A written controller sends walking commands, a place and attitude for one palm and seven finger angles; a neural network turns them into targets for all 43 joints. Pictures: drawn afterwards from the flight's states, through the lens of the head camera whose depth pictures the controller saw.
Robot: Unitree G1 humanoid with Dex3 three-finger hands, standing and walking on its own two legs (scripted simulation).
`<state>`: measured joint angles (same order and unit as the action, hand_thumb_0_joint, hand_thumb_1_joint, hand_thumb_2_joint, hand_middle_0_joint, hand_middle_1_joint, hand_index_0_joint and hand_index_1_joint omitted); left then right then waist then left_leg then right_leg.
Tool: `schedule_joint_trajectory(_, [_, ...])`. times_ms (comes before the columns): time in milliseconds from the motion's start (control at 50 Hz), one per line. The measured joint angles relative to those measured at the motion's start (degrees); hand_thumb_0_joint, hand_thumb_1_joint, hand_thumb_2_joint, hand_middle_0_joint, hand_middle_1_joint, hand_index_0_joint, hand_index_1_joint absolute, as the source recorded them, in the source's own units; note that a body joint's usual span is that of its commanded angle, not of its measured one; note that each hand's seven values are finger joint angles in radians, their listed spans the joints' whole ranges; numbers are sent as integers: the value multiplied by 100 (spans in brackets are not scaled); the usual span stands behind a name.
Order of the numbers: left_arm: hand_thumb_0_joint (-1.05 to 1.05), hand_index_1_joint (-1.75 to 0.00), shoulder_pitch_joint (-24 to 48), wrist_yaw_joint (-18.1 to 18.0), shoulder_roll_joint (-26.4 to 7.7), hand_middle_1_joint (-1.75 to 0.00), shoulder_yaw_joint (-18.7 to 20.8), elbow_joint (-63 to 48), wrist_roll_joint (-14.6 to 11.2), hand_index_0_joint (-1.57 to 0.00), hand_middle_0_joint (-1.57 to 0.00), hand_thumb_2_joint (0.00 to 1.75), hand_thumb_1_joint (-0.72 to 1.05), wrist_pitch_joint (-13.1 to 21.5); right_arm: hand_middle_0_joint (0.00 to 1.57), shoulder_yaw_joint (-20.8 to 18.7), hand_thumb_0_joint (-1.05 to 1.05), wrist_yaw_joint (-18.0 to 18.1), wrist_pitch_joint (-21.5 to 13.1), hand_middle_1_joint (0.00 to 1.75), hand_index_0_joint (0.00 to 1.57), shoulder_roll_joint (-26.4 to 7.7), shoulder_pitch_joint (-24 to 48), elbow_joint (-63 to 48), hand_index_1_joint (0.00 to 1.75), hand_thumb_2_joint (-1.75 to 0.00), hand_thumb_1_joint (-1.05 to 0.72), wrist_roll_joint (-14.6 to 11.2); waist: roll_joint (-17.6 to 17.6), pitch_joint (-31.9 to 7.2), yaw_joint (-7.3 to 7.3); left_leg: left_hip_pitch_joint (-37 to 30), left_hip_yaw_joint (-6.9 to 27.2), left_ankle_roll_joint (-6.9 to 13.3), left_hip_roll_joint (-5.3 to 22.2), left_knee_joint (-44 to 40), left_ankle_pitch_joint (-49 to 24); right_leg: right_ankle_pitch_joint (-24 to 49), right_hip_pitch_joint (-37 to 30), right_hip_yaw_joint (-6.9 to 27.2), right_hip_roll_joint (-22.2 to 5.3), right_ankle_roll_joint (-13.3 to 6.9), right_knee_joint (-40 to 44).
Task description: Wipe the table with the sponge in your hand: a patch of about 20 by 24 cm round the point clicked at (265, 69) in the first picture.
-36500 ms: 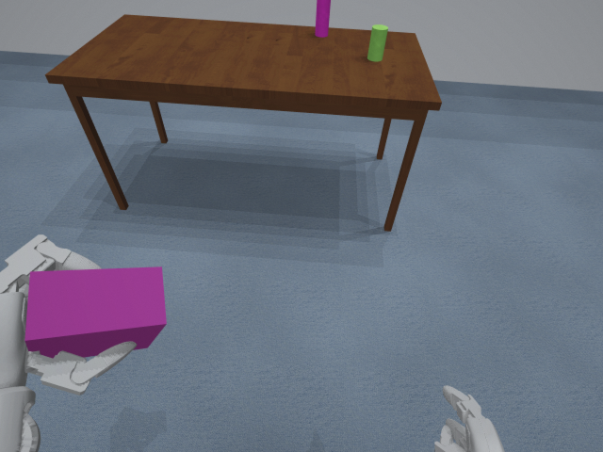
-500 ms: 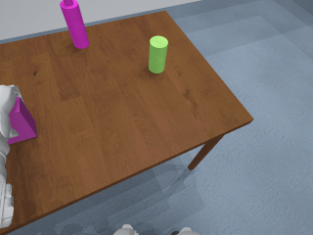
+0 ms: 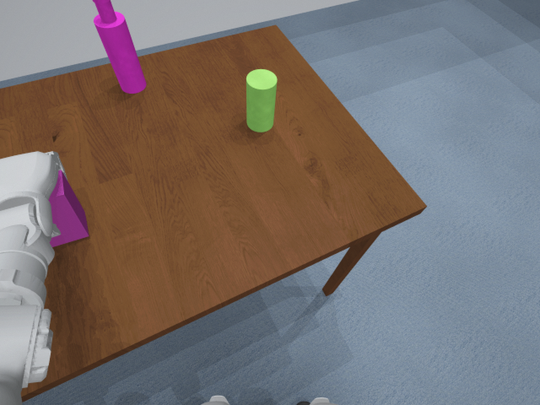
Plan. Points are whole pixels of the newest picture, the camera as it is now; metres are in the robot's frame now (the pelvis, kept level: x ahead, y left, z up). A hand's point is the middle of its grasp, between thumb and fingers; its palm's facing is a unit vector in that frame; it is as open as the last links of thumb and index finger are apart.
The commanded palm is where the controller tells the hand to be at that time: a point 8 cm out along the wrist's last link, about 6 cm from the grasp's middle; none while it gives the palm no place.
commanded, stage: wipe back along the middle lane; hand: left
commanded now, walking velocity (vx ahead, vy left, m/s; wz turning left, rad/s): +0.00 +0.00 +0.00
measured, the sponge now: (44, 220) +0.40 +0.37 -0.03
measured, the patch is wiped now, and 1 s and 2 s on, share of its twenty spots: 0.20 0.45 0.55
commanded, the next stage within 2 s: slide across to the third lane in 1.58 s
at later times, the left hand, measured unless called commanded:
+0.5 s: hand (42, 222) +0.38 +0.35 +0.00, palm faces -0.13 +0.00 -0.99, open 10.1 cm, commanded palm +0.35 +0.33 +0.04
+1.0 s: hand (46, 253) +0.33 +0.33 +0.00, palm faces -0.08 -0.01 -1.00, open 10.1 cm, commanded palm +0.29 +0.30 +0.03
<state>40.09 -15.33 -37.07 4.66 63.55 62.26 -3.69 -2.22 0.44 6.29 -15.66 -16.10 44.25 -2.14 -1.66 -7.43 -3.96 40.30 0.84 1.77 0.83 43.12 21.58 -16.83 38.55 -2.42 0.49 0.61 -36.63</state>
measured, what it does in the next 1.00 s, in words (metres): stands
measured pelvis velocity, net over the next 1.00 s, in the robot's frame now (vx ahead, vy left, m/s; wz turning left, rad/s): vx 0.01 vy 0.01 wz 0.01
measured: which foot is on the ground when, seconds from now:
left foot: down 0.00-1.00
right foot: down 0.00-1.00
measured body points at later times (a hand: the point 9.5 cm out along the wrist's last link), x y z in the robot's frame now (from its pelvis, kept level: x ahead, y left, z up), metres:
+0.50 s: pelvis +0.00 +0.00 +0.00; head +0.08 +0.01 +0.45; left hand +0.38 +0.35 +0.05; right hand +0.07 -0.28 -0.12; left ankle -0.02 +0.09 -0.71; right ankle +0.00 -0.14 -0.71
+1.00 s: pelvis +0.01 +0.01 +0.01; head +0.05 +0.01 +0.45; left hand +0.33 +0.32 +0.05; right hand +0.15 -0.24 -0.11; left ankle -0.02 +0.09 -0.71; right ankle +0.00 -0.14 -0.71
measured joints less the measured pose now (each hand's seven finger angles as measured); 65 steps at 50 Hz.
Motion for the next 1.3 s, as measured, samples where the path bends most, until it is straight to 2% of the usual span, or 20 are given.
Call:
schedule_joint_trajectory(80, [0, -136, -113, -17, -26, -136, 151, 9, -88, -72, -71, 105, -49, -20, 20, 11, 1, -14, 13, 30, 20, -39, -47, 8, 30, -90, -91, -11, 1, -10, -12, -23, -42, -15, 36, -35, -6, 10, 16, 43, 35, -8, 0])
schedule_joint_trajectory(240, [0, -137, -388, -56, 22, -137, 134, -156, -122, -71, -70, 105, -48, -2, 20, -21, 1, -27, 19, 30, 20, -90, -136, 2, 30, -90, -91, -52, -13, -58, 24, -80, -51, -37, 62, -46, 13, -20, -19, 54, 60, -38, -23])
schedule_joint_trajectory(420, [0, -138, -872, -164, 218, -138, 132, -605, -222, -70, -69, 105, -47, 18, 20, -81, 1, -50, 7, 30, 20, -65, -51, -90, 30, -90, -91, -82, -32, -149, 134, -178, -85, -19, 57, -47, 44, -39, -107, 89, 55, -20, -20])
schedule_joint_trajectory(580, [0, -139, -1236, -346, 596, -139, -130, -1064, -331, -69, -68, 105, -47, -235, 20, -63, 1, -52, -25, 30, 20, 15, 160, -192, 30, -90, -91, -124, -60, -175, 277, -364, -76, 30, -22, -65, 55, -77, -302, 79, -22, 22, -21])
schedule_joint_trajectory(1000, [0, -140, -2314, -313, 1226, -140, -693, -2537, -422, -68, -67, 105, -46, -1026, 20, 31, 1, -5, 28, 30, 20, 120, 489, -477, 30, -90, -91, -141, -87, -162, 518, -876, -41, 71, -131, -211, 42, -114, -829, 42, -124, 27, 89])
schedule_joint_trajectory(1100, [0, -140, -2450, -276, 1322, -140, -786, -2735, -419, -68, -67, 105, -46, -1182, 20, 59, 1, 29, 21, 30, 20, 125, 555, -497, 30, -90, -91, -142, -100, -125, 558, -959, -20, 52, -140, -228, 34, -138, -901, 21, -133, 12, 64])
schedule_joint_trajectory(1300, [0, -140, -2951, -240, 1378, -140, -797, -3208, -432, -67, -67, 105, -46, -1272, 20, 106, 1, 77, -39, 30, 20, 122, 620, -555, 30, -90, -91, -143, -105, -107, 593, -1125, -7, -15, -102, -282, 36, -184, -1020, 13, -99, -11, 26])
